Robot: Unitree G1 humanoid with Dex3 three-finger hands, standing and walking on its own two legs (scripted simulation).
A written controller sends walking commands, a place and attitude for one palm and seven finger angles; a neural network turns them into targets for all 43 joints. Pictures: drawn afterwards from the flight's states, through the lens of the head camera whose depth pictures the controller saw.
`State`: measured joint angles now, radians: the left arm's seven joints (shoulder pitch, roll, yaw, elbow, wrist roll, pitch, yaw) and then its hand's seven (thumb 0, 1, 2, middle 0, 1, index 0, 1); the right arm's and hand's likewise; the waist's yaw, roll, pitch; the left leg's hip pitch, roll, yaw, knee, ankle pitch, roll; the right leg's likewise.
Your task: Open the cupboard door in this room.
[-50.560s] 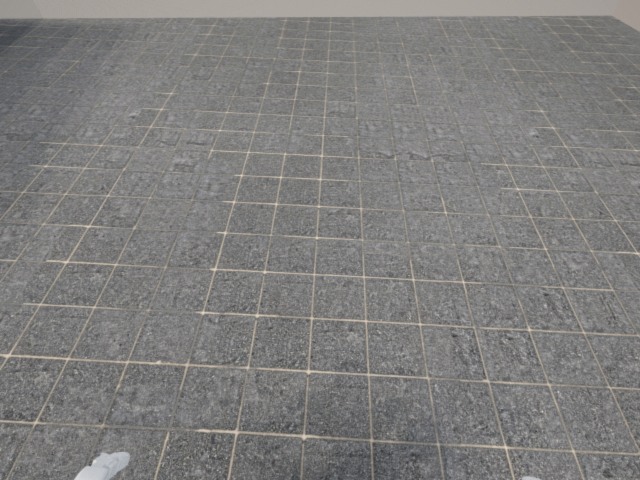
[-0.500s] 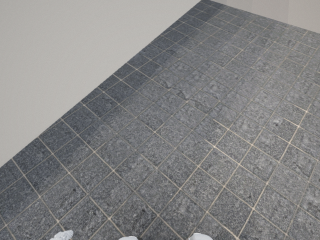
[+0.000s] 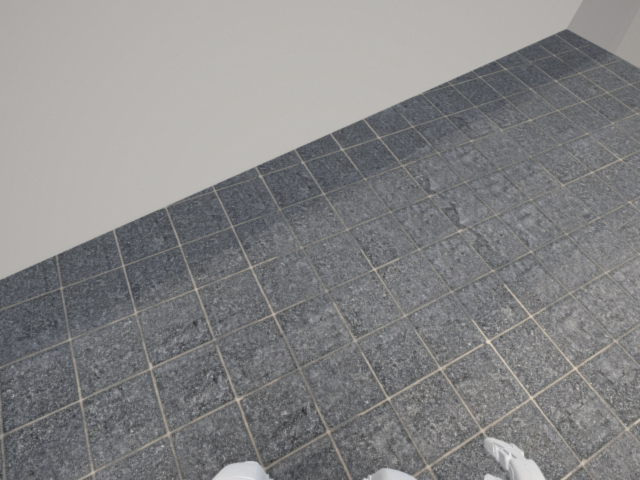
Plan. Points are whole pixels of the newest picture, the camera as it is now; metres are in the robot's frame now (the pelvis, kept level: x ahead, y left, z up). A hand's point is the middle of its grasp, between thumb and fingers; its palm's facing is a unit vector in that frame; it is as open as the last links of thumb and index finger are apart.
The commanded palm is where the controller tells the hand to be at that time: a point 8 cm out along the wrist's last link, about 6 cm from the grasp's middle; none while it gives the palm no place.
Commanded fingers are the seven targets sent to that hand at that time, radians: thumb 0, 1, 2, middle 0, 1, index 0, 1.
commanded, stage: turn to face it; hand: left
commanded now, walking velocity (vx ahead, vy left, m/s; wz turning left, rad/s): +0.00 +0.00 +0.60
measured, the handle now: out of the picture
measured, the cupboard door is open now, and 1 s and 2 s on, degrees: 46 46 46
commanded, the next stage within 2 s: none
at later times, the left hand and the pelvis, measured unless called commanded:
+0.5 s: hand out of the picture +0.04 +0.15 -0.14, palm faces +0.28 -0.92 -0.26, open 7.4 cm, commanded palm none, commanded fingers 0.00 0.90 0.90 -0.20 -0.30 -0.20 -0.30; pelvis +0.02 -0.06 +0.02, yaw +18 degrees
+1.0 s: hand out of the picture +0.02 +0.19 -0.14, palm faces +0.55 -0.78 -0.29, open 7.4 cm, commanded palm none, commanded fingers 0.00 0.90 0.90 -0.20 -0.30 -0.20 -0.30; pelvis +0.04 -0.06 +0.01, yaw +35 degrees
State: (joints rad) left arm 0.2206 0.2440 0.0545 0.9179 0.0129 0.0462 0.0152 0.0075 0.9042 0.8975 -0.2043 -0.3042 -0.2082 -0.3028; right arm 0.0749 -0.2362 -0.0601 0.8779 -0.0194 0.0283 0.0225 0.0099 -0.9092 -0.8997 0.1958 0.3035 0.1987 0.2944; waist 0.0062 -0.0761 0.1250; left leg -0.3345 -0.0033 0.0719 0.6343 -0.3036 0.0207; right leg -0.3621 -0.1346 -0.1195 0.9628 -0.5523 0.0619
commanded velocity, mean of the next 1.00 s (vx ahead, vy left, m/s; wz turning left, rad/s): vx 0.00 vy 0.00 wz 0.60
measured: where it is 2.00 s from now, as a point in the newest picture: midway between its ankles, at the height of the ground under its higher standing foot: outside the picture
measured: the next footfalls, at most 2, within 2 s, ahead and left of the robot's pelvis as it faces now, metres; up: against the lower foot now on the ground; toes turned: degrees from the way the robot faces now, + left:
right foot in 0.26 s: +0.07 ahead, -0.16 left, +0.00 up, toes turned +6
left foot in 0.64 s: +0.01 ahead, +0.08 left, +0.00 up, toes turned +28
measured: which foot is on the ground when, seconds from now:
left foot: down 0.00-0.26, up 0.28-0.62, down 0.64-1.00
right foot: up 0.00-0.24, down 0.26-0.64, up 0.66-1.00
